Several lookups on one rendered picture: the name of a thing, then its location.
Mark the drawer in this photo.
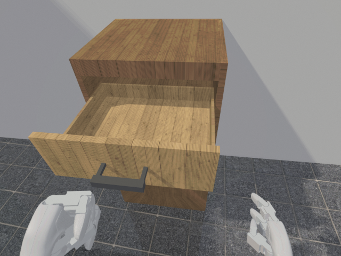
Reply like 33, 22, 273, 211
28, 83, 220, 192

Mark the right robot hand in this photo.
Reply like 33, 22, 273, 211
247, 193, 293, 256

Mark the handle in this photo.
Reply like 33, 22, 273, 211
90, 163, 148, 193

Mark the cabinet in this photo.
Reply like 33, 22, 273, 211
69, 19, 228, 211

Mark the left robot hand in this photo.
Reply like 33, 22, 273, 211
20, 191, 101, 256

